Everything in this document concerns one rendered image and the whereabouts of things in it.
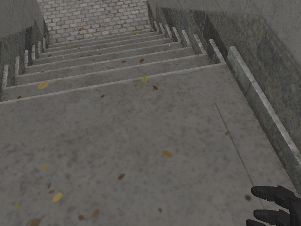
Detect stairs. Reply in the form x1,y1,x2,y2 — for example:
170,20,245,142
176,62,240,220
0,29,212,102

